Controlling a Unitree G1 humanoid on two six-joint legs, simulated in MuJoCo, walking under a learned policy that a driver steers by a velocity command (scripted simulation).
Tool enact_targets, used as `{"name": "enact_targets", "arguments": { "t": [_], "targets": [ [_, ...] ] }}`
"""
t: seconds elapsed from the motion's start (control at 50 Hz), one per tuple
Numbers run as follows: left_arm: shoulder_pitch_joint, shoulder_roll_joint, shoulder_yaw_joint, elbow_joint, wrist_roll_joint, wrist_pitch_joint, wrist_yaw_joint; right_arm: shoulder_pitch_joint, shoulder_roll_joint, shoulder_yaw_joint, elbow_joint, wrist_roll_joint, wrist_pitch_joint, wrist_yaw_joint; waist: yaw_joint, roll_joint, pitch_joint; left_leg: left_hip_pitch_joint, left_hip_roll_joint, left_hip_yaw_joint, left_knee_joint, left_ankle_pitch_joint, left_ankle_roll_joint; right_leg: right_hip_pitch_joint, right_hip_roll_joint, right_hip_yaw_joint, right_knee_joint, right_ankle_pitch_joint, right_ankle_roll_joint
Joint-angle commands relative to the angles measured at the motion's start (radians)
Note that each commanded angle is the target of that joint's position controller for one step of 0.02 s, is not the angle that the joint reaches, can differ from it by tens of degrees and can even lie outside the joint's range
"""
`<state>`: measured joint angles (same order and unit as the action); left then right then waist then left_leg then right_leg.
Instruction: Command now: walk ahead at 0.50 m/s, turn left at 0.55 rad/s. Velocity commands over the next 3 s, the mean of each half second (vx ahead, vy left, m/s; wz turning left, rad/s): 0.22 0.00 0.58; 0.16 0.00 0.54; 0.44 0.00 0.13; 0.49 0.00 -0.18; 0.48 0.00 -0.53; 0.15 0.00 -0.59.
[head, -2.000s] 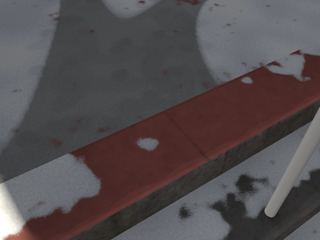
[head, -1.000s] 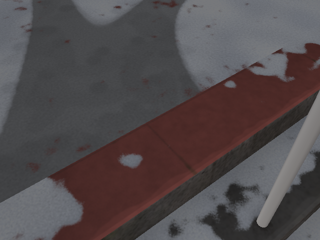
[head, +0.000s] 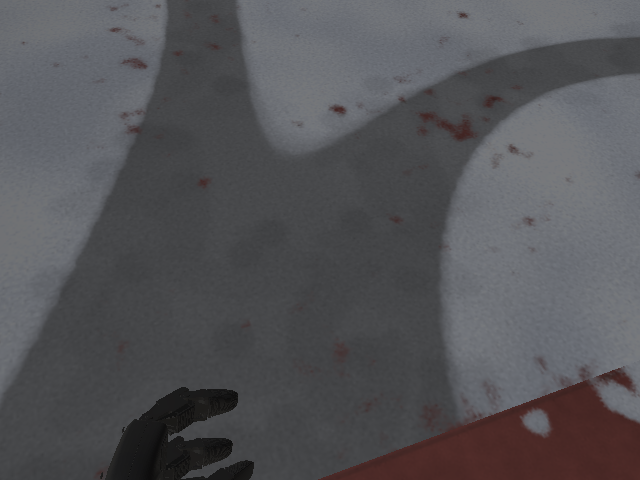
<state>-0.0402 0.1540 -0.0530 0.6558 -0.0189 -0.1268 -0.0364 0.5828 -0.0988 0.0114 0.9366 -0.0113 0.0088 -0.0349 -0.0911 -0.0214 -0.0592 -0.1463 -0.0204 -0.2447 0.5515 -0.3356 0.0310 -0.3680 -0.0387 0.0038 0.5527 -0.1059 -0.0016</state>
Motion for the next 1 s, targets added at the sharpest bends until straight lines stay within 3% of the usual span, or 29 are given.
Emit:
{"name": "enact_targets", "arguments": {
  "t": [0.02,0.04,0.06,0.08,0.1,0.12,0.16,0.18,0.2,0.24,0.26,0.28,0.3,0.32,0.34,0.36,0.38,0.4,0.48,0.56,0.62,0.72,0.78,0.8,0.82,0.84,0.86,0.9,1.0],
  "targets": [
    [0.571,0.271,0.120,0.175,0.001,0.064,0.055,-0.250,-0.015,-0.009,-0.196,-0.042,-0.098,0.025,0.219,-0.221,-0.154,-0.858,-0.115,0.021,0.904,-0.346,0.035,1.093,-0.316,0.193,0.061,1.339,-0.005],
    [0.661,0.198,0.109,0.166,0.078,0.110,0.079,-0.242,-0.042,-0.020,-0.219,0.027,-0.136,0.037,0.281,-0.263,-0.267,-1.075,-0.129,0.054,1.333,-0.350,0.020,1.113,-0.493,0.274,0.104,1.637,-0.161],
    [0.605,0.150,0.105,0.147,0.102,0.130,0.079,-0.300,-0.086,-0.028,-0.254,0.070,-0.141,0.036,0.288,-0.302,-0.287,-1.173,-0.090,0.099,1.661,-0.345,0.006,1.042,-0.510,0.289,0.010,1.418,-0.238],
    [0.470,0.105,0.100,0.158,0.098,0.127,0.082,-0.400,-0.048,-0.014,-0.336,0.108,-0.105,0.028,0.213,-0.354,-0.143,-1.346,-0.029,0.159,1.851,-0.411,-0.008,0.937,-0.481,0.248,-0.118,0.970,-0.240],
    [0.421,0.055,0.085,0.188,0.081,0.112,0.083,-0.505,0.048,0.022,-0.418,0.106,-0.062,0.018,0.168,-0.291,0.010,-1.438,0.009,0.149,1.986,-0.454,-0.014,0.784,-0.460,0.200,-0.219,0.687,-0.191],
    [0.373,0.031,0.075,0.238,0.056,0.108,0.080,-0.582,0.074,0.045,-0.481,0.076,-0.031,0.034,0.111,-0.141,0.118,-1.393,0.052,0.108,1.949,-0.488,-0.001,0.593,-0.436,0.107,-0.312,0.516,-0.133],
    [0.144,0.017,0.055,0.238,0.009,0.129,0.067,-0.604,0.091,0.081,-0.588,0.049,-0.029,0.073,-0.074,-0.080,0.308,-1.148,0.114,0.215,1.411,-0.370,0.038,0.080,-0.243,-0.179,-0.462,0.375,0.014],
    [0.019,0.104,0.068,0.188,0.029,0.143,0.083,-0.477,0.043,0.080,-0.572,0.029,-0.037,0.084,-0.145,-0.064,0.240,-0.656,0.071,0.339,1.038,-0.177,0.017,-0.290,-0.086,-0.325,-0.499,0.486,-0.008],
    [0.076,0.199,0.096,0.159,0.024,0.105,0.095,-0.347,-0.064,0.027,-0.494,0.018,-0.047,0.083,-0.154,-0.101,0.090,-0.183,-0.052,0.431,0.965,0.064,-0.010,-0.401,-0.058,-0.294,-0.461,0.889,-0.102],
    [0.035,0.474,0.176,0.093,0.007,0.059,0.070,-0.132,-0.224,-0.060,-0.404,-0.019,-0.028,0.047,-0.235,-0.195,-0.206,-0.047,-0.079,0.401,0.865,-0.025,-0.022,0.028,-0.180,-0.211,-0.293,1.596,-0.147],
    [0.023,0.465,0.177,0.080,-0.023,0.059,0.059,-0.067,-0.269,-0.079,-0.373,-0.023,-0.008,0.035,-0.240,-0.168,-0.253,-0.097,-0.075,0.361,0.652,-0.049,0.012,0.266,-0.194,-0.180,-0.076,1.643,-0.144],
    [0.063,0.398,0.163,0.061,-0.050,0.053,0.054,-0.071,-0.348,-0.111,-0.383,-0.022,0.011,0.031,-0.234,-0.082,-0.250,-0.047,-0.090,0.212,0.318,0.026,0.074,0.312,-0.177,-0.121,0.232,1.457,-0.122],
    [0.231,0.202,0.122,0.050,0.011,0.044,0.038,-0.267,-0.459,-0.119,-0.421,-0.009,0.008,0.029,-0.005,0.446,-0.227,0.047,0.141,-0.298,0.153,0.710,0.246,0.049,0.075,-0.094,0.758,-0.247,-0.021],
    [0.377,0.215,0.131,0.077,0.029,0.023,-0.001,-0.404,-0.387,-0.080,-0.499,-0.063,-0.011,0.027,0.061,0.438,-0.426,0.021,0.271,-0.633,-0.056,0.708,0.386,-0.078,0.174,0.171,1.230,-0.356,-0.023],
    [0.319,0.244,0.142,0.034,0.012,0.030,-0.007,-0.431,-0.317,-0.065,-0.493,-0.029,-0.033,0.046,0.055,0.259,-0.309,-0.113,0.254,-0.592,-0.072,0.568,0.349,-0.160,0.177,0.185,1.387,-0.359,-0.039],
    [0.258,0.182,0.121,-0.022,0.018,0.040,0.005,-0.409,-0.279,-0.064,-0.441,0.026,-0.049,0.060,0.074,0.109,-0.117,-0.215,0.197,-0.474,-0.058,0.393,0.278,-0.272,0.161,0.147,1.388,-0.353,-0.054],
    [0.280,0.142,0.104,-0.033,0.034,0.047,0.016,-0.401,-0.255,-0.064,-0.406,0.053,-0.060,0.062,0.116,0.011,0.001,-0.244,0.150,-0.366,-0.025,0.254,0.225,-0.366,0.122,0.134,1.350,-0.329,-0.059],
    [0.300,0.121,0.090,-0.042,0.033,0.050,0.022,-0.422,-0.253,-0.072,-0.394,0.048,-0.067,0.055,0.147,-0.006,0.038,-0.277,0.115,-0.265,-0.015,0.189,0.197,-0.381,0.090,0.120,1.327,-0.310,-0.058],
    [0.188,0.170,0.082,-0.127,0.051,0.075,0.087,-0.441,-0.275,-0.093,-0.431,0.015,-0.075,0.037,0.140,0.024,0.044,-0.221,0.065,-0.144,-0.134,0.533,0.164,-0.416,0.042,0.062,0.858,-0.283,0.007],
    [0.139,0.155,0.076,-0.144,0.042,0.086,0.111,-0.376,-0.279,-0.084,-0.421,0.002,-0.039,-0.016,0.105,0.108,-0.157,-0.090,0.100,-0.119,-0.102,0.802,0.139,-0.380,0.050,0.056,0.669,-0.129,0.063],
    [0.150,0.123,0.073,-0.124,0.037,0.101,0.089,-0.399,-0.273,-0.080,-0.437,0.026,-0.001,-0.018,0.111,0.139,-0.145,-0.155,0.067,-0.108,-0.101,0.533,0.126,-0.299,0.071,0.037,0.574,-0.063,0.073],
    [0.070,0.152,0.093,-0.161,0.034,0.100,0.082,-0.405,-0.313,-0.099,-0.454,0.018,0.016,0.018,0.075,0.215,-0.068,-0.189,0.108,-0.272,-0.136,0.149,0.163,-0.207,0.068,0.056,0.322,-0.184,0.055],
    [0.146,0.158,0.115,-0.126,-0.016,0.073,0.065,-0.372,-0.276,-0.093,-0.426,0.038,0.007,0.021,0.092,0.235,-0.026,-0.180,0.070,-0.329,-0.114,-0.152,0.155,0.008,0.070,0.065,-0.005,-0.213,0.018],
    [0.198,0.167,0.126,-0.103,-0.018,0.062,0.061,-0.368,-0.245,-0.083,-0.415,0.039,0.006,0.017,0.121,0.206,-0.007,-0.218,0.031,-0.306,-0.056,-0.223,0.134,0.121,0.045,0.072,-0.140,-0.161,-0.010],
    [0.269,0.220,0.142,-0.098,0.010,0.056,0.062,-0.323,-0.178,-0.064,-0.413,0.031,-0.003,0.023,0.121,0.053,-0.088,-0.339,-0.050,-0.179,0.201,-0.373,0.088,0.323,-0.146,0.242,-0.149,-0.242,-0.072],
    [0.321,0.297,0.157,-0.105,0.039,0.060,0.061,-0.337,-0.182,-0.063,-0.452,0.038,-0.017,0.028,0.110,-0.158,-0.053,-0.609,-0.166,0.024,0.414,-0.358,0.034,0.418,-0.320,0.530,-0.264,-0.357,-0.180],
    [0.342,0.319,0.179,-0.083,0.044,0.046,0.051,-0.390,-0.273,-0.089,-0.470,0.034,-0.037,0.026,0.116,-0.230,0.031,-0.724,-0.066,0.044,0.545,-0.241,-0.002,0.325,-0.383,0.765,-0.351,-0.591,-0.265],
    [0.331,0.211,0.146,-0.068,0.019,0.049,0.061,-0.407,-0.295,-0.098,-0.436,0.028,-0.031,0.020,0.123,-0.110,0.111,-0.726,-0.008,0.071,0.676,-0.115,-0.039,0.263,-0.282,0.562,-0.329,-0.608,-0.216],
    [0.419,0.175,0.128,0.012,0.022,0.026,0.055,-0.439,-0.207,-0.080,-0.391,0.029,-0.076,0.030,0.139,-0.107,0.114,-0.717,0.043,0.163,0.703,0.099,-0.028,0.278,-0.174,0.288,-0.380,-0.309,-0.192]
  ]
}}
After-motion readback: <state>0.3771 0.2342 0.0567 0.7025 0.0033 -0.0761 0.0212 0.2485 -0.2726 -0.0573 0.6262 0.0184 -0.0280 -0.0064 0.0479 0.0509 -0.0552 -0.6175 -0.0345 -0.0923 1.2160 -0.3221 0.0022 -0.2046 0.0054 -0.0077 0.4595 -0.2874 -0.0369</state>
